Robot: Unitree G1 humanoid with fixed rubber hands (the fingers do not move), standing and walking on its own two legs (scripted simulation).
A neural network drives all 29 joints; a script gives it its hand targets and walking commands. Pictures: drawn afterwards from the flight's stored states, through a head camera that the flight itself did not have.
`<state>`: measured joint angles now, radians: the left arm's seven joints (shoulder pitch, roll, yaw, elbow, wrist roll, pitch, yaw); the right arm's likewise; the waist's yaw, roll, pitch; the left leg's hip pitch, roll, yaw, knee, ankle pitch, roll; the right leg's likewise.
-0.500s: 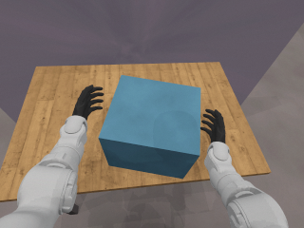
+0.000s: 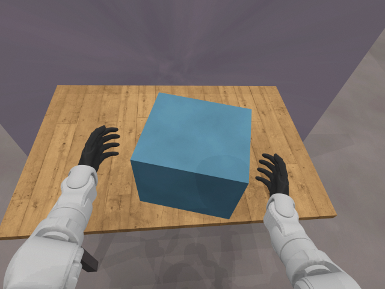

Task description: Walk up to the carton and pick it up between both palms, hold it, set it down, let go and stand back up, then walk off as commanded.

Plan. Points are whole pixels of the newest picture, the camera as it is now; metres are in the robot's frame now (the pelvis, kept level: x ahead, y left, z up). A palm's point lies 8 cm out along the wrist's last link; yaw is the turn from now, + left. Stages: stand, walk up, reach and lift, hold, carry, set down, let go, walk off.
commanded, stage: set down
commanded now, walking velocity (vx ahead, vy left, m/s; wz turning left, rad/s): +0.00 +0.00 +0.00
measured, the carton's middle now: (194, 156) +0.44 -0.03 -0.02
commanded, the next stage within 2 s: none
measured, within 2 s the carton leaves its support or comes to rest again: neither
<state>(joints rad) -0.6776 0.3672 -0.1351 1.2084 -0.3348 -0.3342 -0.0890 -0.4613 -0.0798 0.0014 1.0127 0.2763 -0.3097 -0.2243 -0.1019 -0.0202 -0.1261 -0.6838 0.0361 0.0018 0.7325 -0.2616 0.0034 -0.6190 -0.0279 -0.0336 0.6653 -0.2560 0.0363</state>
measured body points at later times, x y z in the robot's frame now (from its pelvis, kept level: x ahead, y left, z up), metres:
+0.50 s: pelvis +0.03 +0.01 +0.02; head +0.05 +0.02 +0.47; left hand +0.33 +0.25 +0.02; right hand +0.27 -0.19 -0.01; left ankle +0.05 +0.11 -0.71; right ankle +0.04 -0.15 -0.71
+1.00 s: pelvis +0.04 +0.00 +0.03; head +0.04 +0.02 +0.48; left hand +0.24 +0.26 +0.02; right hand +0.22 -0.18 +0.00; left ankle +0.05 +0.11 -0.71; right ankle +0.04 -0.15 -0.71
